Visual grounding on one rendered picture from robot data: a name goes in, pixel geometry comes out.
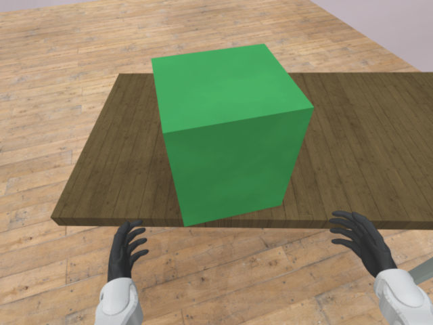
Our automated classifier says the carton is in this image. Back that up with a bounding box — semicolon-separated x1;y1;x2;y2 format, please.
151;43;314;227

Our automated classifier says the robot left hand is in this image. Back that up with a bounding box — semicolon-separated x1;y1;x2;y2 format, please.
108;220;149;282

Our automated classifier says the table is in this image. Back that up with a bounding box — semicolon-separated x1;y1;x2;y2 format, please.
51;72;433;285

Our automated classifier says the right robot forearm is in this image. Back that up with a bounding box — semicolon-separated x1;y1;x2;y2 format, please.
373;269;433;325

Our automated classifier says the left robot forearm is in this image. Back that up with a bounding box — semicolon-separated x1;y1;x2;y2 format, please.
94;278;143;325

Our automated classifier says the robot right hand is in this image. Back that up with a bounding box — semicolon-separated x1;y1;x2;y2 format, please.
329;211;398;278

